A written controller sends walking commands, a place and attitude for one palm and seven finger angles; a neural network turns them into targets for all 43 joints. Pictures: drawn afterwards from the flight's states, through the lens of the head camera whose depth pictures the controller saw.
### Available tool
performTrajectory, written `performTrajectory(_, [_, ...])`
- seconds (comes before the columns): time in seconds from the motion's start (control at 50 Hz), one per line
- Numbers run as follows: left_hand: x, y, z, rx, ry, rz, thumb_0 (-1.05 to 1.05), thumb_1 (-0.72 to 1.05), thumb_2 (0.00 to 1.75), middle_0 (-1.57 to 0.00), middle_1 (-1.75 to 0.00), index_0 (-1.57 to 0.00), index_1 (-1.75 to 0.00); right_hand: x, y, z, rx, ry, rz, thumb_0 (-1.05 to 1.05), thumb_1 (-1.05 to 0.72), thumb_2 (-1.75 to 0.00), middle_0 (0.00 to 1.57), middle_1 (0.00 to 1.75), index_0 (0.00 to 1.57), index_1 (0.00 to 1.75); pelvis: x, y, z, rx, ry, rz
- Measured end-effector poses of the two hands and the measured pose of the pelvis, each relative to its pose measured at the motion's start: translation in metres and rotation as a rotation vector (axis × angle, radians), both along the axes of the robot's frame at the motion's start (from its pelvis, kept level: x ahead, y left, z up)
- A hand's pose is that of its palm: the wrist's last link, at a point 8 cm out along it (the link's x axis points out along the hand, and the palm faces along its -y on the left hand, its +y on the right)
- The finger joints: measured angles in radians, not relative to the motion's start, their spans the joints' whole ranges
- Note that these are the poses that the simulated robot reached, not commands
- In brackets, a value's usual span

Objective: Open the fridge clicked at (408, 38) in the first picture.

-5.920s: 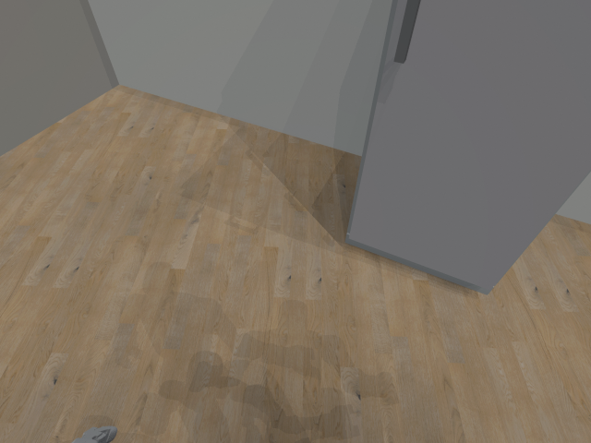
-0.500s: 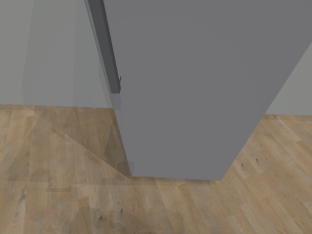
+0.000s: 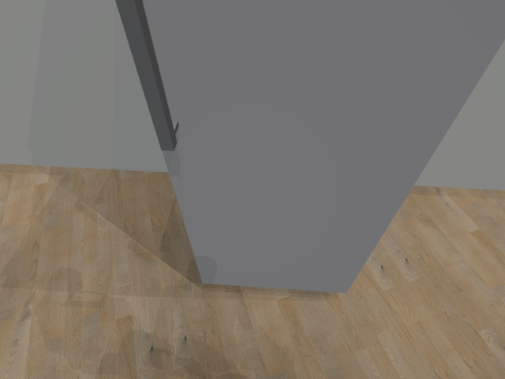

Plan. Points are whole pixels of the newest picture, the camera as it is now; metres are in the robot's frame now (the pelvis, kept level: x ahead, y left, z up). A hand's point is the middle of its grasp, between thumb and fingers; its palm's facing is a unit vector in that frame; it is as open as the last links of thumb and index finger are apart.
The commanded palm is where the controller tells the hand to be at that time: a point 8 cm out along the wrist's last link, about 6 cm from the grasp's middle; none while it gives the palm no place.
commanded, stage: come to a stop and stand still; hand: left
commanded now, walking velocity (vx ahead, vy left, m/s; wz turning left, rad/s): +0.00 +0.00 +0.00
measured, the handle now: (154, 67) +0.51 +0.18 +0.23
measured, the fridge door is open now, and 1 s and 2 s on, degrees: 0 0 0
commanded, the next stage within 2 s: look again from close up in 0.26 s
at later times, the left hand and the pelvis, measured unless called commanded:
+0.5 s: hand out of the picture +0.02 +0.19 -0.17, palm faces +0.01 -0.98 -0.22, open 7.4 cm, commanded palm none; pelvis -0.01 +0.00 +0.00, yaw +0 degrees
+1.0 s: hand out of the picture +0.00 +0.19 -0.17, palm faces +0.01 -0.98 -0.22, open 7.4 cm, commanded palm none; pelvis -0.02 +0.00 +0.00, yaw +0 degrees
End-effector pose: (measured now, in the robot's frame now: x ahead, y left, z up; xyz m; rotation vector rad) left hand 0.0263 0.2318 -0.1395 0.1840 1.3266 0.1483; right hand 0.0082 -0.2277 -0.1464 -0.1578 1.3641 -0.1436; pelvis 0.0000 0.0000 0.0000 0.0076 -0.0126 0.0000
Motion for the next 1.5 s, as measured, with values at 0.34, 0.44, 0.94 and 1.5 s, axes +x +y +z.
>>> performTrajectory(0.34, [-0.012, -0.001, 0.000, 0.000, -0.004, 0.013, 0.00, 0.90, 0.90, -0.20, -0.30, -0.20, -0.30, -0.003, -0.012, 0.005, -0.020, -0.011, 0.012, 0.00, -0.91, -0.89, 0.20, 0.30, 0.20, 0.30, -0.008, -0.006, 0.001, -0.003, -0.010, 0.005])
performTrajectory(0.44, [-0.015, 0.002, 0.000, 0.003, -0.006, 0.011, 0.00, 0.90, 0.90, -0.20, -0.30, -0.20, -0.30, -0.006, -0.012, 0.006, -0.023, -0.011, 0.014, 0.00, -0.91, -0.89, 0.20, 0.30, 0.20, 0.30, -0.011, -0.006, 0.002, -0.003, -0.011, 0.004])
performTrajectory(0.94, [-0.026, 0.005, 0.001, 0.003, 0.013, 0.012, 0.00, 0.90, 0.90, -0.20, -0.30, -0.20, -0.30, -0.021, -0.004, 0.005, -0.010, 0.013, 0.014, 0.00, -0.91, -0.89, 0.20, 0.30, 0.20, 0.30, -0.018, -0.001, 0.003, 0.000, -0.008, 0.004])
performTrajectory(1.5, [0.096, 0.021, 0.133, -0.182, -1.263, -0.173, 0.00, 0.67, 0.80, -0.22, -0.44, -0.22, -0.45, 0.166, -0.024, 0.079, -0.102, -0.939, 0.175, 0.01, -0.90, -0.89, 0.21, 0.30, 0.20, 0.30, -0.037, -0.005, -0.046, 0.003, 0.117, 0.032])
